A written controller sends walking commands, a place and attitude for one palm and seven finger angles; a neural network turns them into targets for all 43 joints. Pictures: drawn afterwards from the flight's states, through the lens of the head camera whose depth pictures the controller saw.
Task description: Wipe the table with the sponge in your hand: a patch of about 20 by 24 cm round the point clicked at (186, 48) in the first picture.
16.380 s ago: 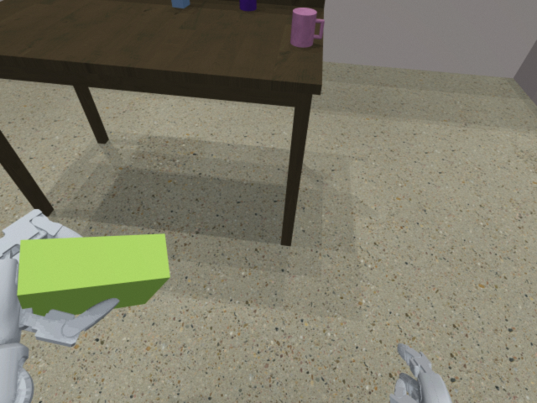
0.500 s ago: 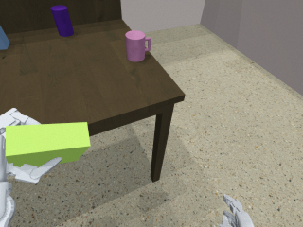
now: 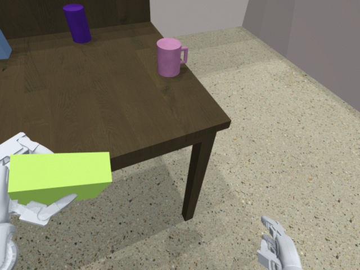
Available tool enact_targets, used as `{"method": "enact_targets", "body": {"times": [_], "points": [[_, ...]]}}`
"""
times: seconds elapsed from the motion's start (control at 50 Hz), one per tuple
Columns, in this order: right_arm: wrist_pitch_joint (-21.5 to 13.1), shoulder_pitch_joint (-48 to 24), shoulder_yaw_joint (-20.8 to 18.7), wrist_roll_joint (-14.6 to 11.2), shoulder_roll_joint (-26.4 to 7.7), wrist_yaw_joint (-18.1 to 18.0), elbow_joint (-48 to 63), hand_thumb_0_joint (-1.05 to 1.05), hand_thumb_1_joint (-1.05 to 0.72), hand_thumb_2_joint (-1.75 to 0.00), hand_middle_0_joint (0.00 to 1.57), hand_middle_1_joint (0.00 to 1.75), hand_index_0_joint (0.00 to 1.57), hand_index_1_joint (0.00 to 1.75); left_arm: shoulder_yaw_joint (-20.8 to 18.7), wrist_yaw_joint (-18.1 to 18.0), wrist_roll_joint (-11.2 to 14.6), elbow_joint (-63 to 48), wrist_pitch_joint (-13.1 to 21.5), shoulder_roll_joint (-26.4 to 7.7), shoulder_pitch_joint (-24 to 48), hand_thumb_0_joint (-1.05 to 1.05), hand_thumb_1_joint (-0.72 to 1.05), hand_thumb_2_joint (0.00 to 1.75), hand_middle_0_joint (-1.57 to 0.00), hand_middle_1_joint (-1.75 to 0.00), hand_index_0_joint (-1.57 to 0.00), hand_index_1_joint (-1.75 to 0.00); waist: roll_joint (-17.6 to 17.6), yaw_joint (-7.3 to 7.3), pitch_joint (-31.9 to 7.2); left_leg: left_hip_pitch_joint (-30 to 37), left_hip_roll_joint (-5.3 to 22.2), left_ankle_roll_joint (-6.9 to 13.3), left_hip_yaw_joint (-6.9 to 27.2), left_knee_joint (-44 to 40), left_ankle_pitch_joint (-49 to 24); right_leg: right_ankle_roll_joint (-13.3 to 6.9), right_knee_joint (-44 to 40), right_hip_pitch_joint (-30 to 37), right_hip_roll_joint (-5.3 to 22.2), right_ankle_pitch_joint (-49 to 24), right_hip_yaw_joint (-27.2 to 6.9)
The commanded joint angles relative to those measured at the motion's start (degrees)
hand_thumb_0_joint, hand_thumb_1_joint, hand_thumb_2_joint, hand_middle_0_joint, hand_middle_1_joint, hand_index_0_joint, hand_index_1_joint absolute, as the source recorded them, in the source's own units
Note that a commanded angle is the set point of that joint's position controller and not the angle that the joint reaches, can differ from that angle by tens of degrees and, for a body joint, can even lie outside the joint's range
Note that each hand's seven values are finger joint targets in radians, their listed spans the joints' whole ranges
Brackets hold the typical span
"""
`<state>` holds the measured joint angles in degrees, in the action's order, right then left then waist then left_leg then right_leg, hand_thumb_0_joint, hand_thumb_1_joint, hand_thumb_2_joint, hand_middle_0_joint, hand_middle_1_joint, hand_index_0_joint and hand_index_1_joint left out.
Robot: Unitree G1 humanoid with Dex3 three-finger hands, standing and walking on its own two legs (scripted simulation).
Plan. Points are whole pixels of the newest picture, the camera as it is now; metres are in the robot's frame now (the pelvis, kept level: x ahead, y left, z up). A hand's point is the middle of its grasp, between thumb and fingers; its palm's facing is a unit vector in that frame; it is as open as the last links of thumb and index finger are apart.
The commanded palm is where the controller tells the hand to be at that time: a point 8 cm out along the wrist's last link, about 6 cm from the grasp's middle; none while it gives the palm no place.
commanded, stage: shuffle to correct the standing spot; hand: left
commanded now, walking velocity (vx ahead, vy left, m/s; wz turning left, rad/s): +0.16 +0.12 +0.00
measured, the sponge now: (76, 179) +0.23 +0.21 +0.13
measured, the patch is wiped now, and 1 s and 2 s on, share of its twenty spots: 0.00 0.00 0.00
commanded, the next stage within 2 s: come to a stop and stand still in 0.92 s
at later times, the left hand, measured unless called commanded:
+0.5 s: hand (52, 153) +0.27 +0.26 +0.15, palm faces +0.39 -0.82 -0.43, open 9.4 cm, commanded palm +0.20 +0.29 +0.18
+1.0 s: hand (49, 132) +0.30 +0.27 +0.17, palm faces +0.38 -0.80 -0.47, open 9.4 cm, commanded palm +0.24 +0.32 +0.18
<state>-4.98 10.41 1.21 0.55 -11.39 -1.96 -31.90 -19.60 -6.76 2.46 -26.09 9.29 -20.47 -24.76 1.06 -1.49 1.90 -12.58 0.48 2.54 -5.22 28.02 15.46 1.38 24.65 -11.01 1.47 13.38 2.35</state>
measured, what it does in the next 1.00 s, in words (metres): steps on the spot: left foot, then right foot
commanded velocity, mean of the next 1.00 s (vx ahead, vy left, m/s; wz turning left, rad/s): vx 0.14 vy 0.14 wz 0.00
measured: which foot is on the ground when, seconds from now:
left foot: down 0.00-0.54, up 0.56-0.68, down 0.70-0.92, up 0.94-1.00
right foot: down 0.00-0.70, up 0.72-0.90, down 0.92-1.00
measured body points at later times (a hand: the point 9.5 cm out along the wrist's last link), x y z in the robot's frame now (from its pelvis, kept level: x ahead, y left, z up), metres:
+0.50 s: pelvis +0.04 +0.01 -0.02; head +0.07 +0.02 +0.43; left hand +0.24 +0.30 +0.18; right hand +0.21 -0.22 -0.11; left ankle +0.00 +0.08 -0.74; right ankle +0.00 -0.13 -0.74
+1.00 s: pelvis +0.08 +0.04 -0.02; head +0.11 +0.02 +0.43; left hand +0.27 +0.31 +0.20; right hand +0.24 -0.18 -0.12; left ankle +0.08 +0.15 -0.69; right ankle +0.08 -0.05 -0.74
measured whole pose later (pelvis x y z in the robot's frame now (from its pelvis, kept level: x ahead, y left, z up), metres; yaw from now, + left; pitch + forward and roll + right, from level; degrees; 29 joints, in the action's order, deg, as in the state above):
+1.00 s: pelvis +0.08 +0.04 -0.02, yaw +1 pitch -1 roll +1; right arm -5.1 11.9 0.3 -0.5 -11.2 0.1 -35.6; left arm -21.8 -6.6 2.2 -30.2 13.5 -21.6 -26.7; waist -1.5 0.0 4.5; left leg -27.1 -1.2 -0.2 -1.3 60.2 23.8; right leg -2.5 38.8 -16.8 1.6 21.6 5.4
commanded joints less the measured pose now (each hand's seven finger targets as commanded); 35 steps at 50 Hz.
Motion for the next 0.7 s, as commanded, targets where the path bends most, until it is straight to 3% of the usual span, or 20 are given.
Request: {"method": "enact_targets", "body": {"times": [0.0, 0.1, 0.14, 0.26, 0.3, 0.34, 0.38, 0.42, 0.44, 0.46, 0.48, 0.5, 0.52, 0.54, 0.56, 0.58, 0.62, 0.64, 0.66, 0.68], "points": [[-2.5, -4.7, -3.5, 0.0, -7.7, -1.1, 8.7, 0.0, -0.9, -0.9, 0.2, 0.3, 0.2, 0.3, -6.6, -1.5, 0.3, -14.3, 3.9, -10.3, 8.2, 0.0, 0.1, 1.3, -1.2, -1.6, -1.2, -1.6, -6.2, 1.02, -5.0, -1.2, 2.0, -1.0, 4.1, -5.4, 4.2, -3.1, -0.9, -0.4, 1.0, 1.2, -2.1], [-2.8, -4.3, -3.5, -0.5, -7.8, -0.9, 8.8, 0.0, -0.9, -0.9, 0.2, 0.3, 0.2, 0.3, -6.8, -1.7, 0.2, -13.9, 4.4, -9.9, 7.7, 0.0, 0.1, 1.3, -1.2, -1.6, -1.2, -1.6, -7.8, 0.91, -5.4, -1.8, 4.6, 0.5, 7.9, -5.4, 1.1, -2.7, 6.9, 0.0, 0.2, -3.7, 1.0], [-2.7, -3.3, -3.7, -0.8, -7.8, -0.5, 8.5, 0.0, -0.9, -0.9, 0.2, 0.3, 0.2, 0.3, -6.8, -1.8, 0.1, -14.5, 4.9, -9.6, 7.4, 0.0, 0.1, 1.3, -1.2, -1.6, -1.2, -1.6, -7.3, 0.9, -7.1, -1.6, 4.9, 0.7, 8.2, -2.5, -6.4, -2.8, 8.6, 1.5, 0.5, -7.3, 1.6], [-1.8, -2.7, -4.1, -1.5, -7.3, 0.3, 8.0, 0.0, -0.9, -0.9, 0.2, 0.3, 0.2, 0.3, -8.3, -1.9, 0.5, -13.9, 5.5, -10.8, 4.6, 0.0, 0.1, 1.3, -1.2, -1.6, -1.2, -1.6, -0.2, 1.26, -9.0, -2.6, 1.8, -1.1, 3.4, 7.9, -13.9, -5.4, 9.9, 3.3, 5.5, -17.4, -4.2], [-1.4, -2.9, -4.2, -1.7, -7.2, 0.1, 7.6, 0.0, -0.9, -0.9, 0.2, 0.3, 0.2, 0.3, -9.3, -1.9, 0.6, -14.0, 5.6, -11.5, 3.7, 0.0, 0.1, 1.3, -1.2, -1.6, -1.2, -1.6, -2.0, 1.66, -8.8, -0.3, 1.9, -0.9, 3.4, 7.6, -15.2, -5.1, 12.2, 0.7, 5.6, -18.3, -4.2], [-1.0, -2.9, -4.1, -1.9, -7.3, 0.2, 8.2, 0.0, -0.9, -0.9, 0.2, 0.3, 0.2, 0.3, -9.6, -1.8, 0.7, -15.6, 5.8, -11.3, 3.8, 0.0, 0.1, 1.3, -1.2, -1.6, -1.2, -1.6, -6.8, 1.86, -8.6, 1.2, 4.7, 0.5, 7.9, 3.9, -19.7, -3.0, 16.9, -1.7, 2.1, -13.1, 0.5], [-1.5, -2.6, -4.3, -1.7, -7.5, 0.6, 8.5, 0.0, -0.9, -0.9, 0.2, 0.3, 0.2, 0.3, -9.8, -1.7, 0.3, -18.1, 6.3, -11.5, 4.5, 0.0, 0.1, 1.3, -1.2, -1.6, -1.2, -1.6, -11.5, 2.05, -7.9, 6.0, 7.8, 1.8, 11.7, 1.3, -27.6, -1.8, 17.9, -7.1, -0.6, 0.4, 3.5], [-2.2, -2.2, -4.3, -1.2, -7.6, 0.9, 8.3, 0.0, -0.9, -0.9, 0.2, 0.3, 0.2, 0.3, -9.6, -1.7, 0.1, -18.1, 6.5, -11.3, 3.6, 0.0, 0.1, 1.3, -1.2, -1.6, -1.2, -1.6, -11.8, 2.19, -6.8, 7.9, 9.2, 2.0, 13.1, 1.3, -31.2, -2.3, 15.2, -8.5, -1.0, 6.5, 4.2], [-2.2, -2.4, -4.3, -1.1, -7.8, 1.2, 8.4, 0.0, -0.9, -0.9, 0.2, 0.3, 0.2, 0.3, -9.4, -1.7, 0.0, -16.5, 6.4, -10.7, 3.1, 0.0, 0.1, 1.3, -1.2, -1.6, -1.2, -1.6, -10.0, 1.8, -6.5, 4.4, 8.6, 1.4, 11.2, 3.0, -30.4, -2.9, 11.2, -3.7, -0.7, 3.3, 4.6], [-2.0, -2.7, -4.4, -1.3, -7.8, 1.3, 8.4, 0.0, -0.9, -0.9, 0.2, 0.3, 0.2, 0.3, -9.9, -1.8, -0.1, -15.4, 6.5, -10.8, 2.8, 0.0, 0.1, 1.3, -1.2, -1.6, -1.2, -1.6, -6.5, 0.97, -7.8, -1.8, 6.7, 0.5, 7.5, 7.6, -28.8, -4.0, 7.2, 5.0, 0.4, -5.8, 3.6], [-1.8, -2.7, -4.7, -1.7, -7.5, 1.3, 8.4, 0.0, -0.9, -0.9, 0.2, 0.3, 0.2, 0.3, -10.7, -2.1, 0.0, -14.7, 6.8, -11.8, 2.1, 0.0, 0.1, 1.3, -1.2, -1.6, -1.2, -1.6, 2.0, 0.23, -10.8, -9.0, 3.2, -0.6, 2.9, 18.8, -25.5, -7.0, 5.6, 14.1, 5.7, -19.5, -4.0], [-1.5, -2.9, -5.1, -1.9, -6.9, 1.3, 8.3, 0.0, -0.9, -0.9, 0.2, 0.3, 0.2, 0.3, -11.1, -2.4, 0.3, -12.4, 6.8, -12.4, -0.6, 0.0, 0.1, 1.3, -1.2, -1.6, -1.2, -1.6, 13.0, -0.31, -11.0, -19.8, -1.7, -2.2, -0.6, 31.2, -14.3, -12.2, 3.7, 20.9, 14.5, -33.3, -16.9], [-1.5, -4.1, -5.3, -2.2, -7.3, 1.7, 8.5, 0.0, -0.9, -0.9, 0.2, 0.3, 0.2, 0.3, -10.7, -2.6, 0.8, -13.8, 7.9, -11.8, 1.1, 0.0, 0.1, 1.3, -1.2, -1.6, -1.2, -1.6, 14.4, -1.64, -8.5, -29.1, -1.8, -2.6, 2.6, 39.4, 12.9, -16.6, 2.6, 24.0, 21.4, -39.5, -23.2], [-1.2, -4.3, -4.8, -2.1, -7.2, 1.7, 7.8, 0.0, -0.9, -0.9, 0.2, 0.3, 0.2, 0.3, -11.5, -2.7, 0.9, -14.5, 8.6, -12.5, 0.8, 0.0, 0.1, 1.3, -1.2, -1.6, -1.2, -1.6, 9.6, -2.36, -5.6, -31.5, 3.5, -1.4, 11.3, 39.0, 20.7, -15.5, 3.1, 20.5, 24.6, -35.7, -23.8], [-0.6, -4.2, -4.3, -1.7, -6.6, 2.0, 7.1, 0.0, -0.9, -0.9, 0.2, 0.3, 0.2, 0.3, -10.8, -2.5, 0.0, -15.2, 8.4, -11.5, 0.3, 0.0, 0.1, 1.3, -1.2, -1.6, -1.2, -1.6, 5.8, -1.16, -3.2, -28.4, 6.1, -0.7, 12.9, 33.3, 20.3, -13.5, 4.2, 14.7, 23.3, -30.4, -21.2], [-0.2, -3.9, -3.8, -1.4, -5.6, 2.2, 6.7, 0.0, -0.9, -0.9, 0.2, 0.3, 0.2, 0.3, -9.7, -2.3, -0.4, -16.4, 8.4, -10.2, 2.0, 0.0, 0.1, 1.3, -1.2, -1.6, -1.2, -1.6, 4.3, 0.18, -2.9, -21.3, 5.8, -0.8, 9.0, 25.6, 15.3, -11.7, 4.1, 8.1, 19.9, -24.9, -14.5], [-0.1, -3.1, -3.9, -1.5, -4.8, 1.5, 5.4, 0.0, -0.9, -0.9, 0.2, 0.3, 0.2, 0.3, -9.3, -2.2, -0.1, -18.4, 7.7, -10.8, 6.1, 0.0, 0.1, 1.3, -1.2, -1.6, -1.2, -1.6, -0.5, 2.89, -5.6, 0.6, -0.4, -2.4, -0.9, 8.2, -2.5, -6.2, 10.0, -4.5, 11.1, -12.4, -1.8], [-0.8, -3.4, -4.6, -1.7, -5.7, 0.8, 5.9, 0.0, -0.9, -0.9, 0.2, 0.3, 0.2, 0.3, -9.2, -2.1, -0.1, -19.0, 7.4, -11.3, 7.4, 0.0, 0.1, 1.3, -1.2, -1.6, -1.2, -1.6, -5.2, 3.31, -6.1, 7.8, -1.7, -2.5, -0.7, 4.4, -5.8, -4.3, 17.4, -9.0, 7.3, -7.3, 0.7], [-1.4, -2.9, -5.8, -1.9, -7.7, 0.4, 6.6, 0.0, -0.9, -0.9, 0.2, 0.3, 0.2, 0.3, -9.7, -2.2, 0.1, -21.3, 7.5, -11.6, 8.9, 0.0, 0.1, 1.3, -1.2, -1.6, -1.2, -1.6, -15.8, 3.34, -7.9, 12.7, 6.4, 2.1, 12.7, 0.2, -7.0, -1.6, 30.0, -16.7, 2.1, 5.8, 2.9], [-2.0, -2.7, -6.2, -2.0, -8.1, 0.6, 7.5, 0.0, -0.9, -0.9, 0.2, 0.3, 0.2, 0.3, -9.8, -2.3, -0.1, -21.5, 7.9, -11.6, 10.6, 0.0, 0.1, 1.3, -1.2, -1.6, -1.2, -1.6, -22.2, 2.9, -8.2, 9.1, 14.5, 8.3, 27.1, -7.3, -7.8, -0.6, 42.5, -19.0, -2.6, 22.4, 1.5]]}}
